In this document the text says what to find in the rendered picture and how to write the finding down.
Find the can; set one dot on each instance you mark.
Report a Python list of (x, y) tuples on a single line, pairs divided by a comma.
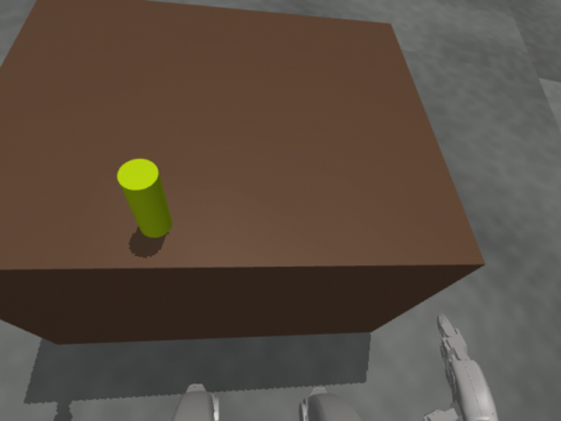
[(140, 181)]

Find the right robot hand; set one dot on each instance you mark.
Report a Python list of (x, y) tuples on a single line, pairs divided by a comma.
[(472, 399)]

